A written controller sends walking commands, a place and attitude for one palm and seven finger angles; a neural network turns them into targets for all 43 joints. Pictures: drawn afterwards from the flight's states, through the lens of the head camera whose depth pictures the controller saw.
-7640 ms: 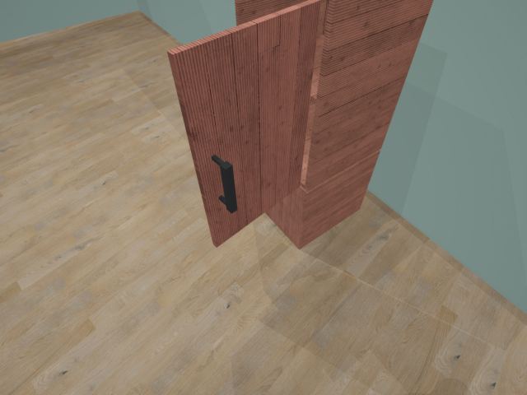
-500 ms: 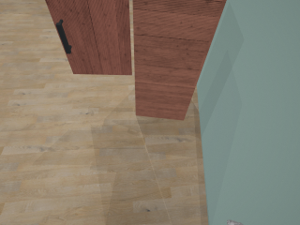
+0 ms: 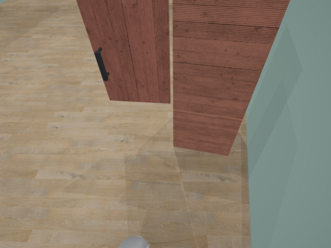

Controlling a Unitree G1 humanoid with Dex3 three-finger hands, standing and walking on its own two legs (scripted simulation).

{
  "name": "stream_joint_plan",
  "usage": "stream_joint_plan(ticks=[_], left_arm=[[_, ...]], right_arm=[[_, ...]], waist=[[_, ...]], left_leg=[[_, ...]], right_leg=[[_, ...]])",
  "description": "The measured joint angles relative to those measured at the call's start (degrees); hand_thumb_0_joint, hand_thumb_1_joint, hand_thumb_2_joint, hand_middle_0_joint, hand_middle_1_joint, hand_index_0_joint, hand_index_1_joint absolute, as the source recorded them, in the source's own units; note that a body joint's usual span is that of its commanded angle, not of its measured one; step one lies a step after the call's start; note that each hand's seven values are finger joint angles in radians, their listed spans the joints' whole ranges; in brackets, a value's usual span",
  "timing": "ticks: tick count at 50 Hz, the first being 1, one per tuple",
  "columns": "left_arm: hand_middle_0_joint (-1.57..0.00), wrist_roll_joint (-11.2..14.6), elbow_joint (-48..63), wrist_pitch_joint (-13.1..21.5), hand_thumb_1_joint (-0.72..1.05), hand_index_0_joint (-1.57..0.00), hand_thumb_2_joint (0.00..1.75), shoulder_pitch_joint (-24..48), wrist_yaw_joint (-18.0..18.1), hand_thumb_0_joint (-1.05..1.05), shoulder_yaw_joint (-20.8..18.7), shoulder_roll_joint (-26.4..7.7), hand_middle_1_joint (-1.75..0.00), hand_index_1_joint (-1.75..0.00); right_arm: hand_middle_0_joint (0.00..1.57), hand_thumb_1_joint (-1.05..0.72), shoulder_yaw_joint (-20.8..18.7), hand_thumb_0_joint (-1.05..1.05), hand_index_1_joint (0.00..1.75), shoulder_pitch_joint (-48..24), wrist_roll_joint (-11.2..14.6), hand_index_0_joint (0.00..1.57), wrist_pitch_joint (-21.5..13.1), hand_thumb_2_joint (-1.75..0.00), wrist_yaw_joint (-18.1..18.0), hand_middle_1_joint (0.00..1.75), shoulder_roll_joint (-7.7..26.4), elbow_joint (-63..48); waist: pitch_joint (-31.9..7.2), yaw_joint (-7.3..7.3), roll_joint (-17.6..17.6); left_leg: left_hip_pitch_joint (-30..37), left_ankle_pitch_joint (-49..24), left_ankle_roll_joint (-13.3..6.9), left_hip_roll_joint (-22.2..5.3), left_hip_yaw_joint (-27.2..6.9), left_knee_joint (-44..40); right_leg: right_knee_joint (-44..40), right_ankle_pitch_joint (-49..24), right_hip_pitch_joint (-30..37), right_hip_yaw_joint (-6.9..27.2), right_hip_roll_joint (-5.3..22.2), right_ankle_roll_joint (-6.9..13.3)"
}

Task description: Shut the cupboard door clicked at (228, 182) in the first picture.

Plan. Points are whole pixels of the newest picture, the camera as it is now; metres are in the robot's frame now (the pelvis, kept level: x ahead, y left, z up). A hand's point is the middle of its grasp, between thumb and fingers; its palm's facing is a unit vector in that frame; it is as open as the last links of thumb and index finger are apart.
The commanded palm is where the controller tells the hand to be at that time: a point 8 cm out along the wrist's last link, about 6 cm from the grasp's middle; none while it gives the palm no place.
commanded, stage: take the last steps up to it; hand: left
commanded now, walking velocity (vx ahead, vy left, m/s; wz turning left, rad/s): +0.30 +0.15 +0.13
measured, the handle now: (103, 64) +0.91 +0.38 -0.08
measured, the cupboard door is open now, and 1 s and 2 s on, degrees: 97 97 97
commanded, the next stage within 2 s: come to a stop and stand still in 0.92 s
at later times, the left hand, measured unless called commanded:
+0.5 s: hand (83, 213) +0.24 +0.28 -0.16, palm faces +0.07 -0.97 -0.22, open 7.4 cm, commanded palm none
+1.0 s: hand (89, 196) +0.29 +0.28 -0.17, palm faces +0.12 -0.98 -0.16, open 7.3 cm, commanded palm none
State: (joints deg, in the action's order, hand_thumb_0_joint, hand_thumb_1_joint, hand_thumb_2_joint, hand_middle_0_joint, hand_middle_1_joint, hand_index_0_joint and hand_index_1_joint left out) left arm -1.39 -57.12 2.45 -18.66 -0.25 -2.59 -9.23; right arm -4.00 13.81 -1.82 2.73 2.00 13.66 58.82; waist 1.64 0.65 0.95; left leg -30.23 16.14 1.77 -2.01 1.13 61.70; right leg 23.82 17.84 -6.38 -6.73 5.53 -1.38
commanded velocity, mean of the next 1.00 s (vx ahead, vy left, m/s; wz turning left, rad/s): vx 0.26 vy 0.11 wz -0.01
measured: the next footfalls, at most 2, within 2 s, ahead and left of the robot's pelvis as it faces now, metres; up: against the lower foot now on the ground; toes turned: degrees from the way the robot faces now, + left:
left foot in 0.22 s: +0.22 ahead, +0.19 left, +0.00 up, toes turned +10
right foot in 0.60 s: +0.31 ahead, +0.00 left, +0.00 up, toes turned -8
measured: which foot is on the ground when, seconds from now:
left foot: up 0.00-0.20, down 0.22-0.60, up 0.62-1.00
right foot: down 0.00-0.22, up 0.24-0.58, down 0.60-1.00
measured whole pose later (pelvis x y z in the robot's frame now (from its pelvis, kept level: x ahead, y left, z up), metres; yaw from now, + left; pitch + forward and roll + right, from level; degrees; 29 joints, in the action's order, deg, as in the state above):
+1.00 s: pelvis +0.36 +0.12 +0.00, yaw +1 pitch +1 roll +0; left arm -1.4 -64.0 3.5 -23.0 0.0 -1.7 -7.4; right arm -2.4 10.5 -1.1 -0.5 1.6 10.2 59.9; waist 3.0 3.0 -0.5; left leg -27.6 11.0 2.0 -3.8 4.7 36.8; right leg 18.7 17.3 -1.5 -8.2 4.0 -1.3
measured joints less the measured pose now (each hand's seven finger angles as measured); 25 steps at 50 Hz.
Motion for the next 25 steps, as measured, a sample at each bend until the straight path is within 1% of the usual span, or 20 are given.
stream_joint_plan(ticks=[3, 5, 8, 10, 11, 12, 13, 14, 15, 16, 17, 18, 20, 22, 25], left_arm=[[-0.20, -0.08, -2.08, 0.57, 0.91, -0.20, 0.90, -1.79, -0.11, 0.00, 0.33, 0.45, -0.30, -0.30], [-0.20, -0.19, -3.20, 0.86, 0.91, -0.20, 0.90, -2.65, -0.13, 0.01, 0.47, 0.67, -0.30, -0.30], [-0.20, -0.36, -4.56, 0.74, 0.91, -0.20, 0.90, -3.90, -0.08, 0.01, 0.34, 0.53, -0.30, -0.30], [-0.20, -0.33, -5.44, 0.39, 0.91, -0.20, 0.90, -5.00, -0.05, 0.01, 0.05, 0.12, -0.30, -0.30], [-0.20, -0.21, -5.78, 0.08, 0.91, -0.20, 0.90, -5.84, -0.11, 0.01, -0.02, 0.10, -0.30, -0.30], [-0.20, 0.06, -6.21, -0.51, 0.91, -0.20, 0.90, -5.96, -0.26, 0.01, -0.10, -0.07, -0.30, -0.30], [-0.20, 0.24, -6.64, -1.34, 0.91, -0.20, 0.90, -5.22, -0.23, 0.01, -0.16, -0.62, -0.30, -0.30], [-0.20, 0.36, -6.74, -2.09, 0.91, -0.20, 0.90, -4.26, -0.08, 0.01, -0.27, -1.22, -0.30, -0.30], [-0.20, 0.41, -6.58, -2.51, 0.91, -0.20, 0.90, -3.22, 0.09, 0.01, -0.39, -1.71, -0.30, -0.30], [-0.20, 0.37, -6.25, -2.69, 0.91, -0.20, 0.90, -2.03, 0.15, 0.01, -0.54, -2.05, -0.30, -0.30], [-0.20, 0.24, -5.70, -2.75, 0.91, -0.20, 0.90, -0.73, 0.11, 0.01, -0.67, -2.24, -0.30, -0.30], [-0.20, 0.10, -4.96, -2.71, 0.91, -0.19, 0.90, 0.57, 0.01, 0.01, -0.74, -2.30, -0.30, -0.30], [-0.20, -0.04, -3.22, -2.41, 0.92, -0.19, 0.90, 2.87, -0.19, 0.01, -0.76, -2.08, -0.30, -0.30], [-0.20, -0.04, -1.48, -2.25, 0.92, -0.19, 0.90, 4.80, -0.36, 0.01, -0.67, -1.52, -0.30, -0.30], [-0.19, -0.08, 0.70, -2.00, 0.92, -0.19, 0.90, 7.21, -0.65, 0.01, -0.49, -0.69, -0.30, -0.30]], right_arm=[[0.20, -0.91, -0.04, 0.01, 0.30, -1.38, 0.33, 0.20, -0.70, -0.90, 0.39, 0.29, 0.04, -0.92], [0.20, -0.91, 0.08, 0.01, 0.30, -2.58, 0.52, 0.20, -1.07, -0.90, 0.59, 0.29, 0.11, -1.27], [0.20, -0.92, 0.59, 0.01, 0.30, -4.57, 0.66, 0.20, -1.71, -0.90, 0.81, 0.29, -0.05, -1.70], [0.20, -0.92, 1.04, 0.01, 0.30, -5.70, 0.54, 0.20, -2.73, -0.90, 0.76, 0.29, -0.37, -2.33], [0.20, -0.91, 1.29, 0.01, 0.30, -5.93, 0.36, 0.20, -3.55, -0.90, 0.66, 0.29, -0.22, -2.98], [0.20, -0.91, 1.26, 0.01, 0.30, -6.28, 0.10, 0.20, -4.53, -0.90, 0.27, 0.29, -0.34, -3.46], [0.20, -0.91, 1.28, 0.01, 0.30, -6.69, 0.04, 0.20, -5.17, -0.90, -0.35, 0.29, -1.03, -3.65], [0.20, -0.91, 1.52, 0.01, 0.30, -6.82, 0.02, 0.20, -5.46, -0.90, -0.82, 0.29, -1.82, -3.78], [0.20, -0.91, 1.86, 0.01, 0.30, -6.65, 0.01, 0.20, -5.64, -0.90, -1.15, 0.29, -2.53, -3.80], [0.20, -0.91, 2.16, 0.01, 0.30, -6.26, 0.00, 0.20, -5.71, -0.90, -1.47, 0.29, -3.14, -3.73], [0.20, -0.91, 2.39, 0.01, 0.30, -5.77, -0.01, 0.20, -5.72, -0.90, -1.79, 0.29, -3.66, -3.57], [0.20, -0.91, 2.60, 0.01, 0.30, -5.20, -0.01, 0.20, -5.76, -0.90, -2.07, 0.29, -4.11, -3.30], [0.20, -0.93, 2.17, 0.00, 0.30, -3.90, 0.25, 0.21, -6.13, -0.90, -2.87, 0.29, -4.46, -2.68], [0.21, -0.94, 1.91, 0.00, 0.30, -2.56, 0.13, 0.21, -6.19, -0.90, -2.99, 0.30, -3.73, -1.95], [0.21, -0.94, 1.68, 0.00, 0.30, -0.44, -0.15, 0.21, -5.72, -0.90, -2.59, 0.30, -2.77, -0.59]], waist=[[0.77, 0.05, -1.38], [1.54, 0.61, -1.81], [2.57, 1.82, -2.29], [2.93, 2.34, -2.89], [2.79, 2.30, -2.49], [2.80, 1.78, -2.13], [3.21, 1.55, -2.64], [3.51, 1.61, -3.29], [3.46, 1.71, -3.74], [3.23, 1.78, -3.93], [3.01, 1.81, -3.92], [2.82, 1.79, -3.78], [2.26, 1.59, -3.32], [1.54, 1.21, -2.52], [0.74, 0.54, -1.41]], left_leg=[[-1.60, -2.51, 0.91, -1.60, 1.09, -6.50], [-1.59, -3.20, 0.91, -2.04, 1.91, -12.31], [0.17, -3.04, 0.08, -1.63, 3.41, -21.24], [3.27, -3.63, -0.95, -0.52, 4.88, -27.45], [5.27, -5.08, -1.79, -0.40, 5.38, -29.94], [4.72, -8.68, -2.70, -0.42, 5.24, -28.50], [4.18, -7.50, -3.37, -0.06, 5.44, -25.48], [4.71, -5.31, -3.82, 0.28, 5.89, -24.11], [5.74, -3.55, -4.06, 0.50, 6.33, -24.17], [6.97, -2.62, -4.16, 0.69, 6.70, -25.08], [8.39, -2.54, -4.07, 0.91, 7.04, -26.57], [9.89, -2.98, -3.93, 1.18, 7.37, -28.36], [12.88, -3.72, -4.28, 1.93, 8.06, -32.06], [15.64, -4.15, -4.64, 2.56, 8.60, -35.30], [19.02, -3.70, -4.68, 3.28, 9.21, -38.12]], right_leg=[[-4.30, -0.70, 3.36, -0.84, 1.48, -0.87], [-5.38, -0.08, 5.12, -1.66, 2.37, -1.85], [-4.49, 2.50, 7.22, -2.91, 3.69, -3.67], [-0.70, 5.83, 7.50, -3.14, 5.04, -4.87], [3.99, 8.13, 6.35, -3.08, 5.47, -4.69], [12.07, 10.62, 3.60, -2.19, 5.60, -3.57], [21.69, 12.51, -0.09, 0.46, 5.19, -2.14], [30.77, 13.31, -4.04, 2.76, 4.35, -0.74], [38.02, 12.75, -7.96, 3.89, 3.42, 0.33], [42.92, 11.24, -11.56, 4.06, 2.67, 1.02], [45.60, 9.39, -14.69, 3.67, 2.19, 1.42], [46.49, 7.64, -17.33, 3.10, 1.88, 1.63], [44.68, 4.97, -21.35, 2.14, 1.45, 1.83], [39.07, 3.27, -23.28, 1.09, 1.15, 1.85], [27.92, 1.30, -22.79, 0.13, 0.71, 1.86]])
